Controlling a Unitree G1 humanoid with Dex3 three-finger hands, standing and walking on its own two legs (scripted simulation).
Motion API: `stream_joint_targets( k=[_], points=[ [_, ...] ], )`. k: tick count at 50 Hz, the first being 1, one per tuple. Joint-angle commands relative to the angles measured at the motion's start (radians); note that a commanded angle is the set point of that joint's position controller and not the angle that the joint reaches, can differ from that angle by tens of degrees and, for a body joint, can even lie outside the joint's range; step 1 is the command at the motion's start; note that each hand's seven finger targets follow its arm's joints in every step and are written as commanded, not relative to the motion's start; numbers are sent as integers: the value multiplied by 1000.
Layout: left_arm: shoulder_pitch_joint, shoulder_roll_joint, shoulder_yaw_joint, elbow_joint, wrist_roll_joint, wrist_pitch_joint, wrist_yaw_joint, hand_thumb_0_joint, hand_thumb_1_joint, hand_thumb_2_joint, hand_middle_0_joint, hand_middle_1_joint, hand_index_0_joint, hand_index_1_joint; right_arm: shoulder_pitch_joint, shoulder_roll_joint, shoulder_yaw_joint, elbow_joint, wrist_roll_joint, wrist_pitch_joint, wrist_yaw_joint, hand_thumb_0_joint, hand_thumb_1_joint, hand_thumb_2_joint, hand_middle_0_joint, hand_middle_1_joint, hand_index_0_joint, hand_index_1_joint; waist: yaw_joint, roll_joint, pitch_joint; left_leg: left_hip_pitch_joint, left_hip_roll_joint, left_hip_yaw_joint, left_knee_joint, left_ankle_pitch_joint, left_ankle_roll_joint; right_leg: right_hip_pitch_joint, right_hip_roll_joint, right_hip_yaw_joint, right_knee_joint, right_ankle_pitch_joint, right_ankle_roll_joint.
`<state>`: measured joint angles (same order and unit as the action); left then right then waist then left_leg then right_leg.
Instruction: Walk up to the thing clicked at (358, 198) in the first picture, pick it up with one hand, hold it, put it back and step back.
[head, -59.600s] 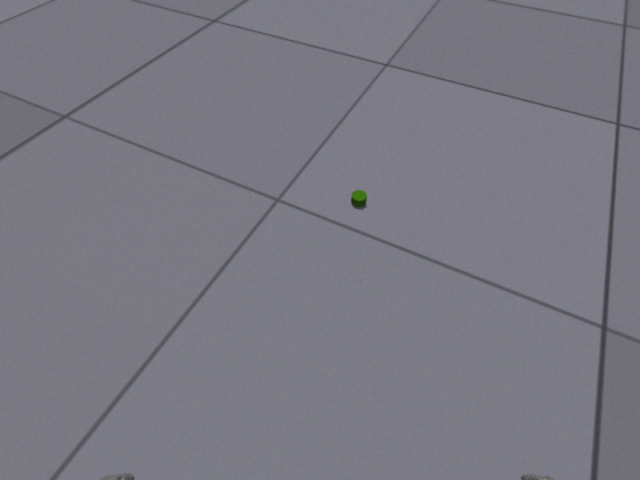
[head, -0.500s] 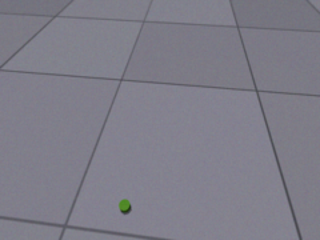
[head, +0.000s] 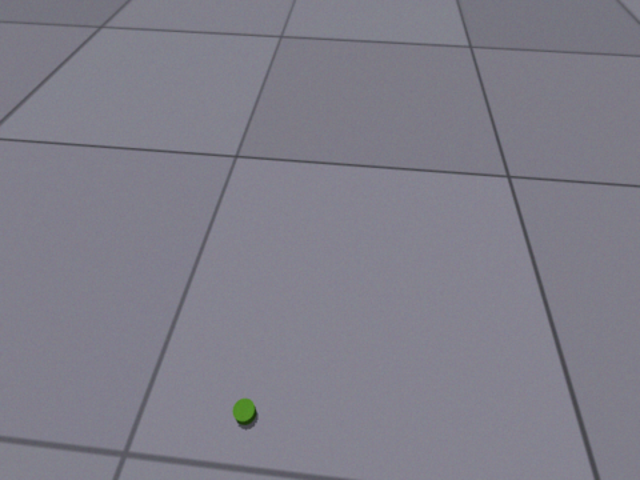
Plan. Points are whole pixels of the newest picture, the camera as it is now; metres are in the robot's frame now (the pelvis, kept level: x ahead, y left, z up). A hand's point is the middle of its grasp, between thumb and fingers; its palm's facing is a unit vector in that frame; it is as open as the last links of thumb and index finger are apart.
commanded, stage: stand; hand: left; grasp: from above
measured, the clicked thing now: (244, 411) +0.38 +0.23 -0.76
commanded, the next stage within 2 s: step back in 0.80 s
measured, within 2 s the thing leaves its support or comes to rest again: neither
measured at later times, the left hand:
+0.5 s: hand out of the picture +0.09 +0.25 -0.16, palm faces +0.01 -0.94 -0.33, open 7.4 cm
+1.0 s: hand out of the picture +0.08 +0.27 -0.17, palm faces -0.02 -0.93 -0.38, open 7.4 cm
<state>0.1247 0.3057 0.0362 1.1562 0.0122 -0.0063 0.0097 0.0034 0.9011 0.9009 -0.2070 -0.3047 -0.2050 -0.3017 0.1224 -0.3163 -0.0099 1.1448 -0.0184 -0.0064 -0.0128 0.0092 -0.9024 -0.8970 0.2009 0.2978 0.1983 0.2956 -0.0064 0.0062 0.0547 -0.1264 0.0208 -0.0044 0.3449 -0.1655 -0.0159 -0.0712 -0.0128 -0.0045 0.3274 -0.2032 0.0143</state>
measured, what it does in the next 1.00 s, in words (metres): stands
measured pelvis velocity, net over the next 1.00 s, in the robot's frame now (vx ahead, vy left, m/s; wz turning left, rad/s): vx -0.03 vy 0.00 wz -0.01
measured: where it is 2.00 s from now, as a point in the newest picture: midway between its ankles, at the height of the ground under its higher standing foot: outside the picture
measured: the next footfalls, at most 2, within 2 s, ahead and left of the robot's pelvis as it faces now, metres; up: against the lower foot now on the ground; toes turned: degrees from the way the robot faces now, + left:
right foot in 1.24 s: -0.06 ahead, -0.13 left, +0.00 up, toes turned +0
left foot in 1.62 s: -0.14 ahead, +0.11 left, +0.00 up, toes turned +0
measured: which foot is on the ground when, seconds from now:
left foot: down 0.00-1.00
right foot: down 0.00-1.00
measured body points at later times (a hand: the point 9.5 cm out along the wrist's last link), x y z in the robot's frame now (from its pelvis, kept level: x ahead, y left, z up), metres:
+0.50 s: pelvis +0.01 +0.00 +0.00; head +0.01 +0.00 +0.45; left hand +0.09 +0.29 -0.13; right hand +0.08 -0.30 -0.13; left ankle +0.02 +0.13 -0.75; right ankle -0.01 -0.13 -0.75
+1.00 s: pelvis -0.03 +0.00 -0.01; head +0.03 +0.00 +0.43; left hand +0.08 +0.32 -0.14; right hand +0.07 -0.31 -0.14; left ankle +0.02 +0.13 -0.75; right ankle -0.01 -0.13 -0.75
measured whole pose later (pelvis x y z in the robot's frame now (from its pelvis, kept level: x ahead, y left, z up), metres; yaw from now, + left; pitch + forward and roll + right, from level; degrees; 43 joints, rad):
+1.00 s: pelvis -0.03 +0.00 -0.01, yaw -1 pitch -2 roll +0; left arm 0.08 0.38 0.05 1.02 -0.01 0.02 0.01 0.00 0.90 0.90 -0.21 -0.30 -0.21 -0.30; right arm 0.05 -0.37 -0.03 1.04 0.00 0.03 0.01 0.01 -0.90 -0.90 0.20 0.30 0.20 0.30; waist -0.02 0.00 0.16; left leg -0.28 0.03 0.00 0.51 -0.21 -0.01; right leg -0.24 -0.01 0.01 0.51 -0.25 0.01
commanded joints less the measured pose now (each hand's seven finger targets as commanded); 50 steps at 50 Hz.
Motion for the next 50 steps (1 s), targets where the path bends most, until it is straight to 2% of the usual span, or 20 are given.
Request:
stream_joint_targets(
  k=[1, 2, 6, 8, 13, 18, 19, 20, 24, 26, 30, 32, 37, 39, 40, 41, 43, 44, 47, 50],
  points=[
    [-40, 201, 32, -57, 2, -17, 12, 0, 900, 900, -200, -300, -200, -301, -34, -194, -35, -49, 0, -25, -11, 0, -900, -900, 200, 300, 200, 300, 4, 8, -43, 6, 96, -87, -61, 86, 32, -29, -105, 82, -58, 88, -27],
    [-31, 194, 30, -55, 2, -16, 12, 0, 900, 900, -200, -300, -200, -301, -51, -200, -36, -53, 2, -25, -11, 0, -900, -900, 200, 300, 200, 300, 12, 12, -50, 25, 101, -87, -55, 90, 36, -35, -105, 81, -58, 89, -28],
    [-43, 206, 30, -59, 5, -20, 11, 0, 900, 900, -200, -300, -200, -301, -44, -203, -35, -54, 2, -26, -8, 0, -900, -900, 200, 300, 200, 300, 4, -7, -53, 24, 98, -87, -55, 101, 33, -40, -106, 80, -65, 92, -26],
    [-55, 213, 31, -67, 2, -23, 11, 0, 900, 900, -200, -300, -200, -301, -44, -202, -35, -55, 3, -27, -8, 0, -900, -900, 200, 300, 200, 300, 2, -11, -66, 42, 105, -84, -44, 164, 33, -30, -112, 85, -56, 145, -28],
    [-56, 218, 30, -65, -1, -23, 11, 0, 900, 900, -200, -300, -200, -301, -47, -208, -35, -52, 3, -28, -9, 0, -900, -900, 200, 300, 200, 300, 1, -10, -91, 58, 108, -77, -37, 197, 35, -10, -114, 82, -45, 194, -28],
    [-57, 217, 27, -62, -2, -22, 10, 0, 900, 900, -200, -300, -200, -300, -49, -205, -31, -49, 5, -25, -6, 0, -900, -900, 200, 300, 200, 300, 0, -9, -52, 29, 102, -80, -59, 153, 28, -26, -107, 77, -60, 145, -25],
    [-50, 216, 27, -65, -1, -23, 10, 0, 900, 900, -200, -300, -200, -300, -61, -220, -37, -53, 4, -25, -7, 0, -900, -900, 200, 300, 200, 300, 7, -2, -71, 52, 107, -77, -45, 168, 35, -21, -111, 83, -57, 163, -26],
    [-55, 223, 28, -64, -1, -23, 11, 0, 900, 900, -200, -300, -200, -300, -56, -210, -35, -53, 5, -25, -7, 0, -900, -900, 200, 300, 200, 300, 2, -18, -73, 53, 108, -77, -43, 190, 32, -18, -113, 82, -55, 183, -27],
    [-50, 222, 26, -67, -2, -23, 9, 0, 900, 900, -200, -300, -200, -300, -54, -214, -34, -50, 5, -25, -6, 0, -900, -900, 200, 300, 200, 300, 4, -3, -60, 43, 106, -79, -53, 161, 30, -26, -112, 83, -63, 153, -28],
    [-56, 223, 26, -70, -1, -22, 8, 0, 900, 900, -200, -300, -200, -300, -54, -220, -36, -50, 4, -24, -5, 0, -900, -900, 200, 300, 200, 300, 1, 6, -50, 28, 103, -77, -63, 105, 29, -32, -107, 85, -73, 99, -27],
    [-54, 230, 26, -76, -2, -26, 8, 0, 900, 900, -200, -300, -200, -300, -53, -214, -34, -53, 6, -27, -3, 0, -900, -900, 200, 300, 200, 300, 0, -6, -81, 52, 108, -77, -49, 177, 31, -14, -115, 85, -61, 174, -30],
    [-57, 229, 25, -77, -1, -26, 8, 0, 900, 900, -200, -300, -200, -300, -61, -221, -35, -54, 5, -27, -4, 0, -900, -900, 200, 300, 200, 300, 2, 4, -86, 52, 109, -75, -45, 179, 33, -4, -117, 87, -60, 187, -29],
    [-58, 233, 23, -76, -4, -25, 8, 0, 900, 900, -200, -300, -200, -300, -55, -218, -32, -49, 6, -24, -3, 0, -900, -900, 200, 300, 200, 300, -1, -2, -62, 38, 105, -75, -58, 146, 33, -18, -116, 91, -69, 155, -30],
    [-49, 233, 23, -73, -2, -23, 6, 0, 900, 900, -200, -300, -200, -300, -58, -218, -33, -48, 5, -24, -2, 0, -900, -900, 200, 300, 200, 300, 0, 1, -44, 32, 103, -79, -70, 97, 28, -40, -109, 86, -73, 94, -30],
    [-49, 309, 56, -104, -21, -12, 11, 0, 900, 900, -200, -300, -200, -300, -91, -278, -52, -74, 9, -5, 2, 0, -900, -900, 200, 300, 200, 300, -1, -10, 53, -35, 89, -91, 33, 263, 50, -125, -93, 105, 16, 292, -40],
    [-32, 300, 58, -116, -26, -8, 15, 0, 900, 900, -200, -300, -200, -300, -79, -262, -51, -91, 17, 2, 2, 0, -900, -900, 200, 300, 200, 300, -1, -8, 19, -27, 92, -81, 66, 314, 57, -114, -93, 89, 43, 341, -49],
    [-39, 289, 58, -145, -22, -5, 17, 0, 900, 900, -200, -300, -200, -300, -51, -264, -56, -106, 23, 8, 4, 0, -900, -900, 200, 300, 200, 300, -13, -15, -48, -26, 89, -72, 96, 337, 73, -79, -89, 89, 86, 351, -64],
    [-33, 289, 61, -157, -23, -1, 17, 0, 900, 900, -200, -300, -200, -300, -56, -264, -61, -117, 25, 12, 4, 0, -900, -900, 200, 300, 200, 300, -9, -8, -82, -15, 84, -72, 135, 330, 78, -88, -93, 89, 103, 349, -82],
    [-46, 287, 60, -202, -18, 11, 14, 0, 900, 900, -200, -300, -200, -300, -50, -276, -74, -150, 23, 23, 8, 0, -900, -900, 200, 300, 200, 300, -17, -2, -147, -26, 87, -79, 159, 258, 102, -108, -91, 107, 168, 269, -101],
    [-44, 283, 58, -231, -12, 23, 10, 0, 900, 900, -200, -300, -200, -300, -58, -289, -86, -183, 20, 33, 11, 0, -900, -900, 200, 300, 200, 300, -13, 30, -151, -71, 110, -122, 161, 212, 142, -149, -65, 101, 256, 176, -105]
  ],
)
